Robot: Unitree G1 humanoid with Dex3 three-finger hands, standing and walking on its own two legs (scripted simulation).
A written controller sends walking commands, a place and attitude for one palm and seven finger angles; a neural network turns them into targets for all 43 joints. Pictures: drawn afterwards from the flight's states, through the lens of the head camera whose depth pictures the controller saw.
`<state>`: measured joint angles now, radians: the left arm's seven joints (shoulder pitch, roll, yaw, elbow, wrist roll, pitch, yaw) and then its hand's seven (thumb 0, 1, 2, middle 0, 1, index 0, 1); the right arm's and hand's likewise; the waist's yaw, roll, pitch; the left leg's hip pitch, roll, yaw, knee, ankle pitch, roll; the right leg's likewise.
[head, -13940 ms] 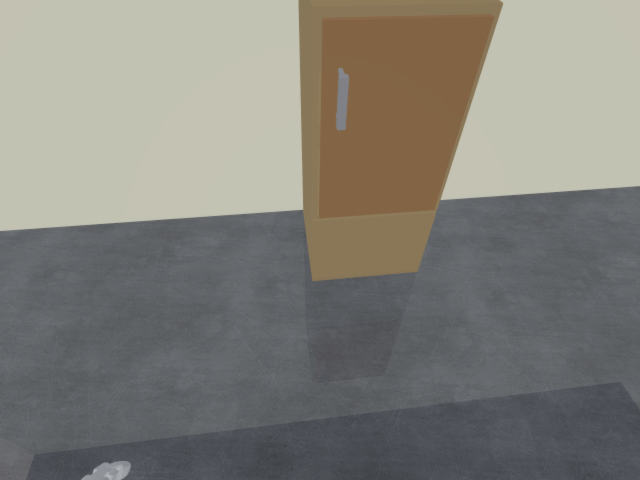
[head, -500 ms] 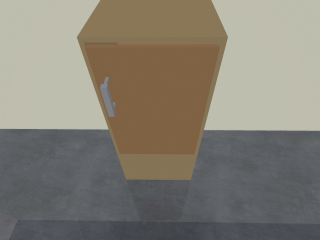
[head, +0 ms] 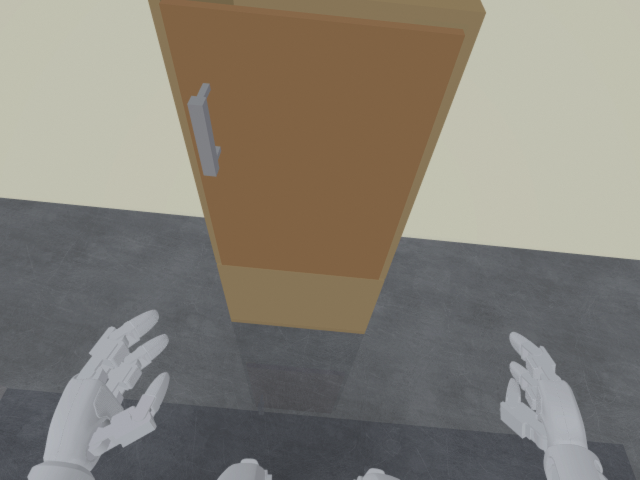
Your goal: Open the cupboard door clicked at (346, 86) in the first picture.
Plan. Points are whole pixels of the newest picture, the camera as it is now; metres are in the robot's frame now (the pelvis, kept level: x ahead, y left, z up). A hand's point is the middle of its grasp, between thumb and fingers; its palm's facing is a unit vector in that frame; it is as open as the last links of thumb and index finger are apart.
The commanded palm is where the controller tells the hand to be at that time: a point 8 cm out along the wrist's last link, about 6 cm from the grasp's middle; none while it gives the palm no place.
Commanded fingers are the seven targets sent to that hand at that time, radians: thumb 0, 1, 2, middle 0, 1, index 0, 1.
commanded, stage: raise the hand with hooked fingers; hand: left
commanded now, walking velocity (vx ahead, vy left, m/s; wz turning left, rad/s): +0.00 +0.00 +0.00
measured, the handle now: (208, 131) +0.58 +0.23 +0.08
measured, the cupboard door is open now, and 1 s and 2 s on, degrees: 0 0 0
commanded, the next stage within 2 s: move the hooked fingers beside the handle in 1.70 s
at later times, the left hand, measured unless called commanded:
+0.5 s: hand (94, 365) +0.22 +0.26 +0.06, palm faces +0.07 -1.00 -0.06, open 11.4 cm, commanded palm +0.19 +0.30 +0.06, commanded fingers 0.00 -0.17 0.44 -0.28 -0.99 -0.28 -0.99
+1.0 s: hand (60, 316) +0.26 +0.30 +0.08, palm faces +0.02 -1.00 -0.03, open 13.8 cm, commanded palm +0.24 +0.35 +0.09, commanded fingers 0.00 -0.50 0.30 -0.30 -1.20 -0.30 -1.20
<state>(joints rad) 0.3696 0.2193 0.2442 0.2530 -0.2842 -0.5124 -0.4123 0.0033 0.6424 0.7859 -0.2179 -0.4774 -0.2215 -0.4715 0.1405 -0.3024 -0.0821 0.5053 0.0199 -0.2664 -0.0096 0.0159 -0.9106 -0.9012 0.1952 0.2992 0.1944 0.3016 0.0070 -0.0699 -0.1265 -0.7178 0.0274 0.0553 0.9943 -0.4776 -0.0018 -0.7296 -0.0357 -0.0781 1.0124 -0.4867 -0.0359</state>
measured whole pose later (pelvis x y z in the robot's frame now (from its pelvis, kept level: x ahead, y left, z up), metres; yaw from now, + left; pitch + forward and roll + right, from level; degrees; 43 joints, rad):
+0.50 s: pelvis -0.02 +0.01 +0.00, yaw +0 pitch +12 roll -2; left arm 0.27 0.31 0.37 0.15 -0.37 -0.32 -0.38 0.00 0.06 0.54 -0.26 -0.85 -0.26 -0.84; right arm 0.35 -0.25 0.02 0.58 0.04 -0.23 -0.05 0.02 -0.90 -0.90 0.20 0.30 0.20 0.30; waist -0.02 0.03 -0.11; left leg -0.77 0.05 0.03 1.03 -0.46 0.01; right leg -0.75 -0.02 -0.10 0.98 -0.44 -0.03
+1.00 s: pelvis +0.00 +0.04 +0.02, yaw +1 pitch +9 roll -3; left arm 0.06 0.38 0.37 0.29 -0.34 -0.22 -0.47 -0.01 -0.46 0.32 -0.29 -1.18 -0.30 -1.17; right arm 0.25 -0.26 0.07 0.52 0.04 -0.24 -0.07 0.01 -0.90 -0.90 0.20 0.30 0.20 0.30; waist 0.02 0.03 -0.08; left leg -0.65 0.02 0.03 0.93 -0.45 0.05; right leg -0.60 -0.03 -0.10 0.85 -0.41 0.01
